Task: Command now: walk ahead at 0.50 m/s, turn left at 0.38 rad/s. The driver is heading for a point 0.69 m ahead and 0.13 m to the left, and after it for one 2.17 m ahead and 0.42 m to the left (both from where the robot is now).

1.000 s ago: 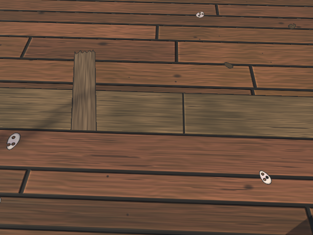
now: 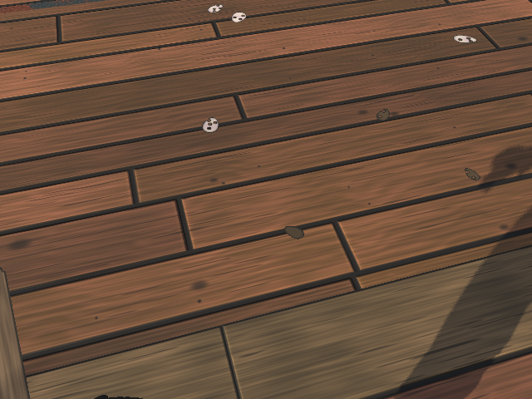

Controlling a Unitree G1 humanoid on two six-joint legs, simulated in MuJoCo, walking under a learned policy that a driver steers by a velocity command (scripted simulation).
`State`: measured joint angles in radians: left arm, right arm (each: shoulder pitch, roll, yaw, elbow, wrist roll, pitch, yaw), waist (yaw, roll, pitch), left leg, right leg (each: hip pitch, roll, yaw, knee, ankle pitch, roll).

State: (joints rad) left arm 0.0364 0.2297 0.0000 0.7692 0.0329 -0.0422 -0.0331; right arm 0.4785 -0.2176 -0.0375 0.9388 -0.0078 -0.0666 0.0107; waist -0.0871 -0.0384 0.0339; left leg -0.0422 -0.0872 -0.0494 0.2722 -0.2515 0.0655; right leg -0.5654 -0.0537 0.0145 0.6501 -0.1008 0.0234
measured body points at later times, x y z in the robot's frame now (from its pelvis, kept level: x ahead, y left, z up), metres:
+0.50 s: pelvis +0.24 -0.01 +0.00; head +0.27 +0.00 +0.45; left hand +0.14 +0.24 -0.13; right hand +0.49 -0.18 -0.11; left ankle +0.34 +0.16 -0.70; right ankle +0.17 -0.12 -0.74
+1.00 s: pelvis +0.47 +0.13 +0.00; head +0.49 +0.15 +0.45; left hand +0.47 +0.41 -0.14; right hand +0.59 -0.11 -0.13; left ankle +0.38 +0.14 -0.74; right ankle +0.67 +0.05 -0.68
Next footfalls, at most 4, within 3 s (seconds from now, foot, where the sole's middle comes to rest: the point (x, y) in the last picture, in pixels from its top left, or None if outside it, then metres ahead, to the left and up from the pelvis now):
0.10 right None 0.21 -0.12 -0.78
0.62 left None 0.41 0.16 -0.78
1.16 right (196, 307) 0.73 0.14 -0.78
1.74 left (129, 327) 0.68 0.32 -0.78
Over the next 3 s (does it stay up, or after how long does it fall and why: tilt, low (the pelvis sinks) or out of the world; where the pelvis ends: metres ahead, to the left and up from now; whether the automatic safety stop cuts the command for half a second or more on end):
stays up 0.61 0.26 -0.01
